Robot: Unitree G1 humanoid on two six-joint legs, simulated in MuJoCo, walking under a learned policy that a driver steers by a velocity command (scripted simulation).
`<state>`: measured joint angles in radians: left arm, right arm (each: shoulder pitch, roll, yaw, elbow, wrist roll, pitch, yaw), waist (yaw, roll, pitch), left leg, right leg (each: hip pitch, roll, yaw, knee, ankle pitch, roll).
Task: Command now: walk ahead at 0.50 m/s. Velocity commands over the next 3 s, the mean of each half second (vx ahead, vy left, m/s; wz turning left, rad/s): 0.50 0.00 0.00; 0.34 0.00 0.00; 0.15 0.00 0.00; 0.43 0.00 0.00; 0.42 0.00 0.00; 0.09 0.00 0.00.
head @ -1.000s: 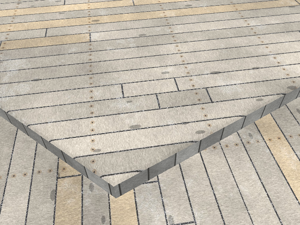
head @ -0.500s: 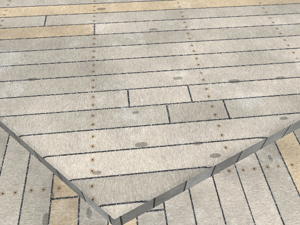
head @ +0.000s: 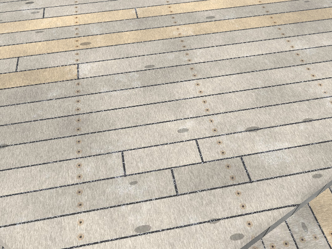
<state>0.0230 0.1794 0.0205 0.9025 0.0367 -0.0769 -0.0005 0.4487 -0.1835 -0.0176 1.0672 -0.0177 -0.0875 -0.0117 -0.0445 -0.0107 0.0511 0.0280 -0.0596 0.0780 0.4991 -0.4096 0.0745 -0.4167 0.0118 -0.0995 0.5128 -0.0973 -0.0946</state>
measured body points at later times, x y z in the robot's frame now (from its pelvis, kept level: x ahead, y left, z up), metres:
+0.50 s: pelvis +0.27 +0.01 +0.02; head +0.31 +0.00 +0.47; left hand +0.15 +0.22 -0.11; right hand +0.52 -0.13 -0.06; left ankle +0.40 +0.08 -0.61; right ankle +0.11 -0.07 -0.71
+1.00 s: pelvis +0.51 +0.02 +0.13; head +0.53 +0.03 +0.58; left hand +0.71 +0.23 +0.02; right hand +0.48 -0.22 -0.01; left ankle +0.40 +0.08 -0.60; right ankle +0.63 -0.06 -0.60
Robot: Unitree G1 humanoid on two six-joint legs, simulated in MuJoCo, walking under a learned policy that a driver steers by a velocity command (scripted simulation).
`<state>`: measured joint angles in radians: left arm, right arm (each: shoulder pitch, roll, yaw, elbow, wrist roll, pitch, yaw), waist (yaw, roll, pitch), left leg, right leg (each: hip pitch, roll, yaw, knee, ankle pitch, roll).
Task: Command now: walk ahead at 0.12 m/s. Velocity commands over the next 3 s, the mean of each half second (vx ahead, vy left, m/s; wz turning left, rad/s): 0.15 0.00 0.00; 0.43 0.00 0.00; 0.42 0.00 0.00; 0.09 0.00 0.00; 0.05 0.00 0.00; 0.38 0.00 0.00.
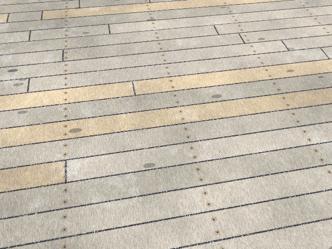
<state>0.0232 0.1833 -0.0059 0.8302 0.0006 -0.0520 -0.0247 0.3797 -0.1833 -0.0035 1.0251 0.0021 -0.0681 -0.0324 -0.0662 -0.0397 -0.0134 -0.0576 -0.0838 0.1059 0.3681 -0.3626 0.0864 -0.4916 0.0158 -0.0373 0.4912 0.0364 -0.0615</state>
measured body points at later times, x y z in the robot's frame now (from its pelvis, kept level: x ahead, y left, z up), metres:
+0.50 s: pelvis +0.08 +0.01 +0.01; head +0.08 +0.03 +0.46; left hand +0.19 +0.27 -0.13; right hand +0.06 -0.25 -0.13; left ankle +0.06 +0.15 -0.73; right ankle +0.09 -0.10 -0.70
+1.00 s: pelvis +0.28 +0.01 +0.00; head +0.30 +0.01 +0.45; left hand +0.22 +0.26 -0.14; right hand +0.49 -0.22 -0.10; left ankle +0.46 +0.15 -0.70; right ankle +0.14 -0.12 -0.73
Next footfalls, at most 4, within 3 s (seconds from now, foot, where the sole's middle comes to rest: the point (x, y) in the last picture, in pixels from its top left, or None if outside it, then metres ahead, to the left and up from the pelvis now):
0.32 left None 0.10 0.15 -0.77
0.64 right None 0.18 -0.12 -0.77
1.08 left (122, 243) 0.52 0.14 -0.77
1.58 right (174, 187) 0.75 -0.08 -0.77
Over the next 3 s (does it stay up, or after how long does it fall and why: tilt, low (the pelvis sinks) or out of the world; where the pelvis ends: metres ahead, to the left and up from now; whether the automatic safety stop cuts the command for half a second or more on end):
stays up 0.89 0.03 0.00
